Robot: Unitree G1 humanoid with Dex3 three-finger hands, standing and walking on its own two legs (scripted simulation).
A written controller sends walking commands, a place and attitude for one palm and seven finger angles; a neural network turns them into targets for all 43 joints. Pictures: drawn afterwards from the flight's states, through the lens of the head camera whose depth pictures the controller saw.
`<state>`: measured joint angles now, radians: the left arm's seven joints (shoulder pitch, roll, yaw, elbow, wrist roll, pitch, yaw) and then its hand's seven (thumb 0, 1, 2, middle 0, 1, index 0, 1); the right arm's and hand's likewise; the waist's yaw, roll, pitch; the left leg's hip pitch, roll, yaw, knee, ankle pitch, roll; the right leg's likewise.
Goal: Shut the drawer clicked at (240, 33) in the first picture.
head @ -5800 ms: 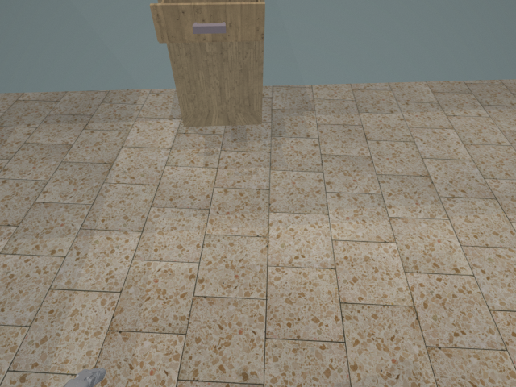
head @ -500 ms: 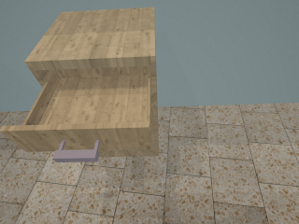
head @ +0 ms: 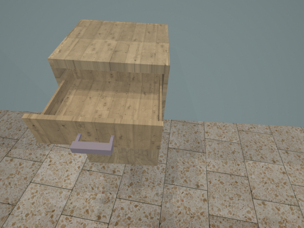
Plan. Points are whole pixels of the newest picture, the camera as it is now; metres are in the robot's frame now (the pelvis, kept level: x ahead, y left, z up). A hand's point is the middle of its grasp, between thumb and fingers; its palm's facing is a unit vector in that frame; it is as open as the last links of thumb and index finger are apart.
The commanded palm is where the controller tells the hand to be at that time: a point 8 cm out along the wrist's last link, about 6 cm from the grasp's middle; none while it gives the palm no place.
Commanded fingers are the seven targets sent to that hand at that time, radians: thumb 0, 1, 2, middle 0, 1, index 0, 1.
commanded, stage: come to a stop and stand still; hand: left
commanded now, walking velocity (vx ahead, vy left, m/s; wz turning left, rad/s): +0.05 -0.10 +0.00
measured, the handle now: (94, 142) +0.38 +0.22 -0.04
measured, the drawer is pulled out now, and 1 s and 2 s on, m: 0.29 0.29 0.29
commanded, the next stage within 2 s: look again from close up in 0.04 s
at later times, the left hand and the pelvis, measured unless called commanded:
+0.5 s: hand out of the picture +0.01 +0.15 -0.17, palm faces +0.02 -0.97 -0.22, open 7.4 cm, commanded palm none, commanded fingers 0.00 0.90 0.90 -0.20 -0.30 -0.20 -0.30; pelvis +0.01 -0.02 -0.01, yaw -1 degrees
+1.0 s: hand out of the picture +0.02 +0.16 -0.18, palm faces +0.05 -0.98 -0.18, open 7.4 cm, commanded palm none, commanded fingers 0.00 0.90 0.90 -0.20 -0.30 -0.20 -0.30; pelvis +0.04 -0.01 -0.01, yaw +0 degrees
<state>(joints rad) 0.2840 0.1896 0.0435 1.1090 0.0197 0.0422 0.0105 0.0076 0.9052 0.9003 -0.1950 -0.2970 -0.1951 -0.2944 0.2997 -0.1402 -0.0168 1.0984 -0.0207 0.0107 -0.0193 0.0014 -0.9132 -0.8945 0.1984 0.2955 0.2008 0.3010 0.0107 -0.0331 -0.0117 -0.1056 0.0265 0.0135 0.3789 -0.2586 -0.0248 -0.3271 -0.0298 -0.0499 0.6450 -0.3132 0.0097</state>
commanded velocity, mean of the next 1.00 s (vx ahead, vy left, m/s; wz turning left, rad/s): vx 0.05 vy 0.03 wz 0.00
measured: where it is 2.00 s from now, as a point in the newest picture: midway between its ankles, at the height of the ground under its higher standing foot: outside the picture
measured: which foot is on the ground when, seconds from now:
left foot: down 0.00-1.00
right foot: down 0.00-1.00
